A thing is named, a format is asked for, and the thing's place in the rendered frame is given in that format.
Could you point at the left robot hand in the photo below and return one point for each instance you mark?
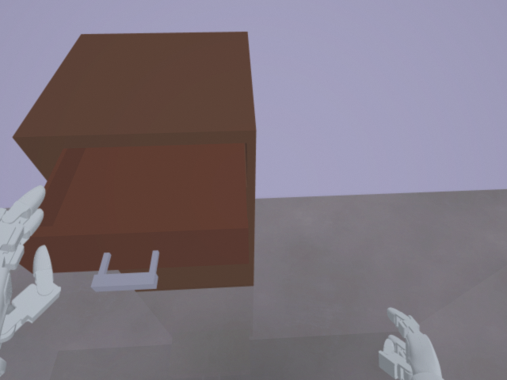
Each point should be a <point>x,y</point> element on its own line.
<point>16,226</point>

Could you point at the handle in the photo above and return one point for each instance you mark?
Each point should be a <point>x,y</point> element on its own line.
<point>125,281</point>

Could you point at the drawer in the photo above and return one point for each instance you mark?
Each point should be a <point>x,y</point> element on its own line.
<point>186,201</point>

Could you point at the right robot hand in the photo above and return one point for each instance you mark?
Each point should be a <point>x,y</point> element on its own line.
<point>401,359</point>

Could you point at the cabinet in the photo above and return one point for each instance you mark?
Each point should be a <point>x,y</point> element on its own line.
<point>152,89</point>

